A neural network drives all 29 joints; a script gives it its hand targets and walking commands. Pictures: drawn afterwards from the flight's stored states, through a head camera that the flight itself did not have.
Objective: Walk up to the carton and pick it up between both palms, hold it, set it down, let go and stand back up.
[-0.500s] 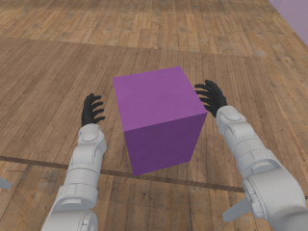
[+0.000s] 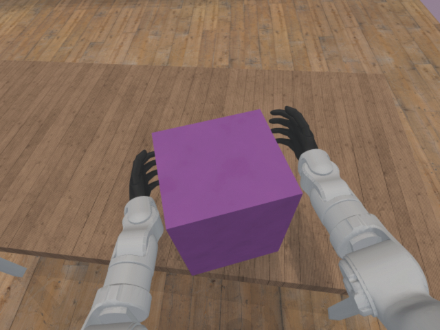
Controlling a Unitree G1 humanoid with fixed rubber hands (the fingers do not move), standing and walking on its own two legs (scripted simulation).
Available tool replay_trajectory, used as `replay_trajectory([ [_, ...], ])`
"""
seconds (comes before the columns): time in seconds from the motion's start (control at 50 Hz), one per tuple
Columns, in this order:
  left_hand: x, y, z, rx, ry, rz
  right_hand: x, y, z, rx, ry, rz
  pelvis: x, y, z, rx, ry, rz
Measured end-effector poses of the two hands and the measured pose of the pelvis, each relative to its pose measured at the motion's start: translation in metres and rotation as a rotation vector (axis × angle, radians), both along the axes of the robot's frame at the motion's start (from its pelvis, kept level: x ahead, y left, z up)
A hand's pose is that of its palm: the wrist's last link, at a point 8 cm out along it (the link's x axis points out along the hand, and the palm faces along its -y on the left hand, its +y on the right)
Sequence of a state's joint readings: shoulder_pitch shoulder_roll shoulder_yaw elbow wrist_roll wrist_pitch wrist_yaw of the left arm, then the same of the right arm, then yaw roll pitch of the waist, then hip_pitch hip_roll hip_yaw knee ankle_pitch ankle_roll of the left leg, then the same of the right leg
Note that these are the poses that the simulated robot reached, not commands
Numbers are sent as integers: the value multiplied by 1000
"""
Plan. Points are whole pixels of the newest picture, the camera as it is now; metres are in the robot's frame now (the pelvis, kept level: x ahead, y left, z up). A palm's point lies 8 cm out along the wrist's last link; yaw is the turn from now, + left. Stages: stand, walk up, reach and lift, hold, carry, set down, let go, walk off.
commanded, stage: reach and lift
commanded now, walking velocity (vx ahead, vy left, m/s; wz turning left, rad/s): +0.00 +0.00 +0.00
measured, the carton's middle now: (223, 199) +0.35 +0.04 +0.01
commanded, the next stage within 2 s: none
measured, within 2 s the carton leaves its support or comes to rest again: leaves its support in 0.90 s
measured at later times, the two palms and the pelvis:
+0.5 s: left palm (143, 208) +0.30 +0.17 +0.04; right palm (298, 172) +0.39 -0.10 +0.06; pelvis -0.04 -0.01 -0.01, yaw +0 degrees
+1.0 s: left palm (144, 198) +0.32 +0.17 +0.06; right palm (299, 168) +0.40 -0.10 +0.06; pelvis -0.03 +0.00 -0.01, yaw +0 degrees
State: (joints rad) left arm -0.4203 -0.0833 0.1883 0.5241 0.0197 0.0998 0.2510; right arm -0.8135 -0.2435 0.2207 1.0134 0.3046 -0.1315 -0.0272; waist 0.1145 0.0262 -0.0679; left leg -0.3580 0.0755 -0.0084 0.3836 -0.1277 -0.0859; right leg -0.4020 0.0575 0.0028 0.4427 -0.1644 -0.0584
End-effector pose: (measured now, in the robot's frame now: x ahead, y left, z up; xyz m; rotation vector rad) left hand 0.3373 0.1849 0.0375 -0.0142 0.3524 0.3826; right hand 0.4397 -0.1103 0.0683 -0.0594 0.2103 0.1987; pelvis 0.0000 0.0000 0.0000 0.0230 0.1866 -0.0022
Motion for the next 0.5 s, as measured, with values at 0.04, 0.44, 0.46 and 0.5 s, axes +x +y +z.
replay_trajectory([
  [0.04, -1, -3, 1, 0, -20, -5, -2, 1, -2, 5, -1, 6, -2, -3, -2, 6, 0, 3],
  [0.44, -34, -16, 6, 0, -64, -2, -47, 10, -7, 19, 39, -41, -38, -8, -8, -7, -42, -6],
  [0.46, -34, -16, 6, -3, -64, 3, -49, 10, -8, 16, 52, -47, -40, -7, -8, -10, -43, -6],
  [0.5, -33, -14, 7, -13, -66, 13, -51, 11, -10, 4, 81, -57, -42, -5, -8, -11, -46, -6],
])
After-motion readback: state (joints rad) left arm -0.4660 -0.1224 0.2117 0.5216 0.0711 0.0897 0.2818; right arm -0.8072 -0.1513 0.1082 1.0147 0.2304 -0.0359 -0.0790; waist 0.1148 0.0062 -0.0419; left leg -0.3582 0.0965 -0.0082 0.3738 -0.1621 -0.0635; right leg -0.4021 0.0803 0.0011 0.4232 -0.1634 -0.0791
